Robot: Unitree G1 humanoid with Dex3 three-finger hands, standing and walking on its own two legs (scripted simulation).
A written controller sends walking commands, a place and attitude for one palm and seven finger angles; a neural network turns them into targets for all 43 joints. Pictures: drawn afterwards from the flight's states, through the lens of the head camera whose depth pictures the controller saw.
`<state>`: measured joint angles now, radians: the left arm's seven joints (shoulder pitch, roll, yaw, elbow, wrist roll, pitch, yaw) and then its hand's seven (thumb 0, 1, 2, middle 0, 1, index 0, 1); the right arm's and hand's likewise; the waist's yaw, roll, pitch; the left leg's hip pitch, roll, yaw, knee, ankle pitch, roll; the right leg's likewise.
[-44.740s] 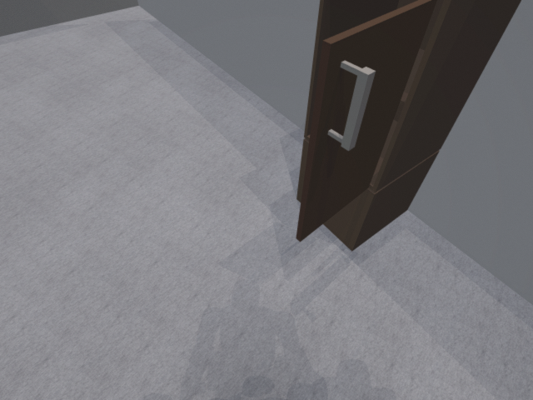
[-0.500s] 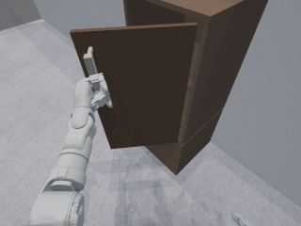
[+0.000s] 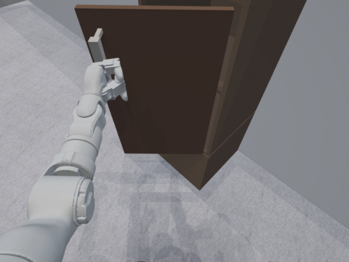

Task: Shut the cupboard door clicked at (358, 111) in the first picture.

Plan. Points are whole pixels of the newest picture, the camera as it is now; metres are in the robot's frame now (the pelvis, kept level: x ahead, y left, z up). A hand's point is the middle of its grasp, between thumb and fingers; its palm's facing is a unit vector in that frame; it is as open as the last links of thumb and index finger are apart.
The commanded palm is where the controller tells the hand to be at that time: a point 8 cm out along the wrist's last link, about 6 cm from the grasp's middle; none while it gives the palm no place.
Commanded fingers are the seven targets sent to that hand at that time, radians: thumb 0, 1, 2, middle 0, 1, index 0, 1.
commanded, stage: push the door shut along its arc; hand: left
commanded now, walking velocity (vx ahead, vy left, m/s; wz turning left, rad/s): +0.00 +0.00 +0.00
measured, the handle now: (105, 66) +0.55 +0.17 +0.15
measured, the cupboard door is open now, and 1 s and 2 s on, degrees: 44 32 14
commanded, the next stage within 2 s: pull the fist back off the door in 1.34 s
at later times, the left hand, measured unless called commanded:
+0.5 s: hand (137, 68) +0.53 +0.08 +0.15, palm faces -0.14 -0.99 -0.01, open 3.1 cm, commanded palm +0.52 +0.14 +0.14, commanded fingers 0.00 0.90 0.90 -1.30 -1.50 -1.30 -1.50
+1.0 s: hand (142, 56) +0.57 +0.07 +0.16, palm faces -0.26 -0.97 +0.01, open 3.1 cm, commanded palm +0.59 +0.11 +0.14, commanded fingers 0.00 0.90 0.90 -1.30 -1.50 -1.30 -1.50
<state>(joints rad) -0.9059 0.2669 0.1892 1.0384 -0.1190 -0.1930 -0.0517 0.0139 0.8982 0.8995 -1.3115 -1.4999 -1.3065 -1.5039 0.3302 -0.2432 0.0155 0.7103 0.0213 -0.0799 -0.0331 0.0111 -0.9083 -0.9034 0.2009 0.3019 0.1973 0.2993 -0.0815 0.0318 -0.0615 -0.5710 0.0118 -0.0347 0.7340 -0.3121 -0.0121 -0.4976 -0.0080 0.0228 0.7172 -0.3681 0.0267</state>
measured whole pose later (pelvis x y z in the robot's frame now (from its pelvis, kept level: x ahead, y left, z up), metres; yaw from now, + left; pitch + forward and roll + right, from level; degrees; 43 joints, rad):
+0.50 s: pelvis +0.00 +0.00 -0.01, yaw -1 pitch +14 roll -1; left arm -1.14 0.43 0.29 1.28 -0.07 -0.23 -0.18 0.01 0.90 0.90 -1.30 -1.50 -1.30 -1.50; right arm 0.42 -0.27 0.01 0.71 0.00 -0.07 -0.02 0.01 -0.91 -0.90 0.20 0.30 0.20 0.30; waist -0.20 0.04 -0.07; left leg -0.72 0.03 -0.03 0.80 -0.33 -0.02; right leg -0.65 0.02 0.03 0.77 -0.37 0.02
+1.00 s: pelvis +0.00 +0.00 -0.02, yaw -1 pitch +20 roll -3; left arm -1.36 0.56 0.28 1.40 -0.05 -0.17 -0.30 0.00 0.91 0.94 -1.30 -1.50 -1.30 -1.50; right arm 0.45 -0.28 0.01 0.70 -0.02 -0.06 -0.01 0.01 -0.91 -0.90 0.20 0.30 0.20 0.30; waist -0.26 0.05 -0.06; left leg -0.86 0.04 -0.05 0.86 -0.35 -0.02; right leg -0.76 0.03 0.01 0.81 -0.39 0.02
